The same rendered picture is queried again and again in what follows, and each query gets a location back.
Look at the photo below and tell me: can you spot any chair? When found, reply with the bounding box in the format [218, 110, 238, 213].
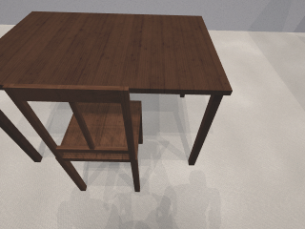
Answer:
[2, 83, 143, 192]

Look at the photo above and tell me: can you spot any table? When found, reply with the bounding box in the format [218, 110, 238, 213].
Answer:
[0, 11, 233, 166]

